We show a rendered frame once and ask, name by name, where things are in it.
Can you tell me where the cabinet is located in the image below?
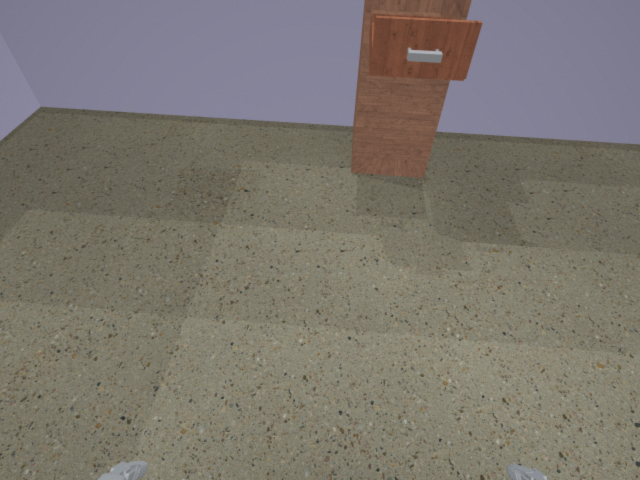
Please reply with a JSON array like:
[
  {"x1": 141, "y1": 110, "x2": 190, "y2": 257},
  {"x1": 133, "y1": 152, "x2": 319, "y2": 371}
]
[{"x1": 351, "y1": 0, "x2": 472, "y2": 178}]

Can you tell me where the drawer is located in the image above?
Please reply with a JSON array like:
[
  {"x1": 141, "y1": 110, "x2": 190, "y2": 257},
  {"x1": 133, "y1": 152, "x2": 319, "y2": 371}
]
[{"x1": 369, "y1": 13, "x2": 482, "y2": 81}]

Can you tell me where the handle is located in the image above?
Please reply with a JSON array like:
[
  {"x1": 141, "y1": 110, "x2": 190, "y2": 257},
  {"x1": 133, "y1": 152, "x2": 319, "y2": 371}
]
[{"x1": 407, "y1": 47, "x2": 443, "y2": 63}]

